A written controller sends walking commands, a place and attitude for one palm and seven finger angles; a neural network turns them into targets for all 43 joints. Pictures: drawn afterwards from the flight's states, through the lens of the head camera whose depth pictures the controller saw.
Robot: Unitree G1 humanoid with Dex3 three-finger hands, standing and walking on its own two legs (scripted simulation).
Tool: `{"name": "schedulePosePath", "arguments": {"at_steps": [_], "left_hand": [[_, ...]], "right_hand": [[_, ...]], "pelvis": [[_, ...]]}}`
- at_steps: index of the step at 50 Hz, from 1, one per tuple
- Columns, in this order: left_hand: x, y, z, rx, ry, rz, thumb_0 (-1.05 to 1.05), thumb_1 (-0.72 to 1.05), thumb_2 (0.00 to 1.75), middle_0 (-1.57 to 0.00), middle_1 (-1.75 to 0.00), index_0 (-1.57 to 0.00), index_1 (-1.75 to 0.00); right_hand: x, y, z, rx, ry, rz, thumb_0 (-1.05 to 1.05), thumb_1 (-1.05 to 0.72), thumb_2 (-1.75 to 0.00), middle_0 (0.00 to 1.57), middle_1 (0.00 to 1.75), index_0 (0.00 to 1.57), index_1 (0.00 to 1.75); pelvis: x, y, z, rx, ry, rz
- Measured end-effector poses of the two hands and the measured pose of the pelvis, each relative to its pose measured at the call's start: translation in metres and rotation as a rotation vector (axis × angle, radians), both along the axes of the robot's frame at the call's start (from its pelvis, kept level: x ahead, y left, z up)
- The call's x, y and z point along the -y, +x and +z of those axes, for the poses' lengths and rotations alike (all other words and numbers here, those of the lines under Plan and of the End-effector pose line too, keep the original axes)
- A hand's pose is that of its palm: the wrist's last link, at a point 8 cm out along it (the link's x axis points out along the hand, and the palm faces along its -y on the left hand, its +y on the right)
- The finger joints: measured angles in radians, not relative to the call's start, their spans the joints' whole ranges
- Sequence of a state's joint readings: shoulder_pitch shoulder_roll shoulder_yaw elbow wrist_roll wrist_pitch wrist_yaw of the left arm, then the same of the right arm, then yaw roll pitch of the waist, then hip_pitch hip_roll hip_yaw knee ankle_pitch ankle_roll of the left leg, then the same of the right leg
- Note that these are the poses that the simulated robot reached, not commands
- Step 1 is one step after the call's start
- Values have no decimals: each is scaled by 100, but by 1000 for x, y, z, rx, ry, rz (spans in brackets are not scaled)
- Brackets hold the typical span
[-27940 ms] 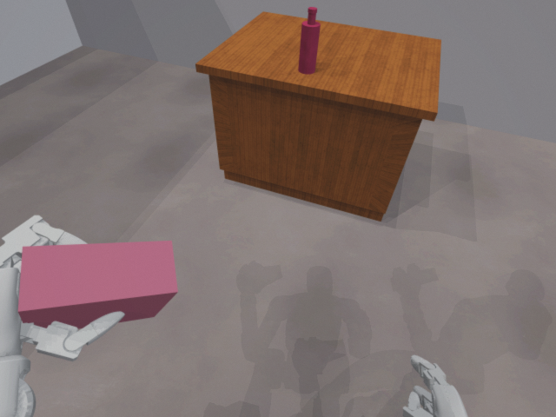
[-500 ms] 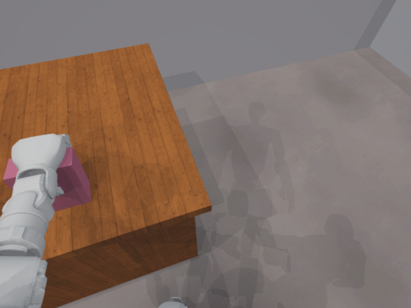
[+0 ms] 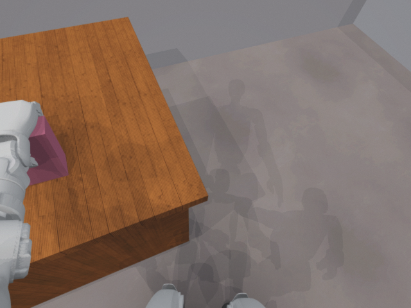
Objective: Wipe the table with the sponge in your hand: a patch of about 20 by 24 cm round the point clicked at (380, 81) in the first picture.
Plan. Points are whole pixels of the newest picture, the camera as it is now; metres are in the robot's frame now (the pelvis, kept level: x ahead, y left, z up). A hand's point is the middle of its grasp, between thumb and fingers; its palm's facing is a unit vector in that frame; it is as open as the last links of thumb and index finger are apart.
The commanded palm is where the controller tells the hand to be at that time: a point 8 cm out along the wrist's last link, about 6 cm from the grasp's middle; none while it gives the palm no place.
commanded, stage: wipe forward along the first lane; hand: left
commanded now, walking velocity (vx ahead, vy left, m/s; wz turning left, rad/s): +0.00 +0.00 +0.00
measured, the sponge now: (30, 161) +0.41 +0.38 -0.02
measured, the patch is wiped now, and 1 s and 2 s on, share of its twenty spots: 0.20 0.25 0.45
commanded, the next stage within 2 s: slide across to the middle lane in 0.22 s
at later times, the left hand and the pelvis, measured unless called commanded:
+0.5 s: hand (21, 124) +0.46 +0.39 +0.03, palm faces -0.17 +0.05 -0.98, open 9.8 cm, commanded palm +0.46 +0.34 +0.08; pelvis +0.03 +0.01 +0.00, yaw +0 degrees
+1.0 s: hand (58, 119) +0.48 +0.32 +0.04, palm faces -0.13 +0.02 -0.99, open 9.8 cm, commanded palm +0.47 +0.29 +0.08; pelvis +0.04 +0.00 +0.02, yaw +0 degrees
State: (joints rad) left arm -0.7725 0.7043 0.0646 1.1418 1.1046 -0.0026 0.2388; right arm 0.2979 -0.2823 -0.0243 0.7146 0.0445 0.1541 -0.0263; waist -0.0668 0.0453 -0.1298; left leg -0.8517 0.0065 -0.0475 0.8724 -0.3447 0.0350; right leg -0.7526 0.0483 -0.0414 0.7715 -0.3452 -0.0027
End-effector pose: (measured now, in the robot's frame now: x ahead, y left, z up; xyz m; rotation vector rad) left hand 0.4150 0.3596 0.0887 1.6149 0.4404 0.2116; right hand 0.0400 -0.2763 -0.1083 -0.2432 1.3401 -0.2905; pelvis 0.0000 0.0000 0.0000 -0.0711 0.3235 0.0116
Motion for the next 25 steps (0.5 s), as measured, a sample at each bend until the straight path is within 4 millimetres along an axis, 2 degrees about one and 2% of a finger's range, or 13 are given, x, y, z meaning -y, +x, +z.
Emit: {"name": "schedulePosePath", "arguments": {"at_steps": [15, 20, 25], "left_hand": [[-17, 32, 0, -16, -8, 13, 2, -54, 113, -80, -133, -79, -137], [-20, 36, -1, -29, -20, 11, 2, -54, 113, -80, -133, -79, -137], [-15, 36, 2, -17, 10, -26, 2, -54, 113, -79, -134, -79, -138]], "right_hand": [[-13, 4, 2, -46, -3, -3, 0, -91, -89, 20, 30, 20, 30], [-13, 5, 3, -64, -6, -11, 0, -91, -89, 20, 30, 20, 30], [-15, 9, 4, -77, 1, -17, 0, -91, -89, 20, 30, 20, 30]], "pelvis": [[-10, 13, -2, -41, -12, -5], [-12, 19, -1, -45, -14, -8], [-13, 25, 2, -32, -16, -2]]}}
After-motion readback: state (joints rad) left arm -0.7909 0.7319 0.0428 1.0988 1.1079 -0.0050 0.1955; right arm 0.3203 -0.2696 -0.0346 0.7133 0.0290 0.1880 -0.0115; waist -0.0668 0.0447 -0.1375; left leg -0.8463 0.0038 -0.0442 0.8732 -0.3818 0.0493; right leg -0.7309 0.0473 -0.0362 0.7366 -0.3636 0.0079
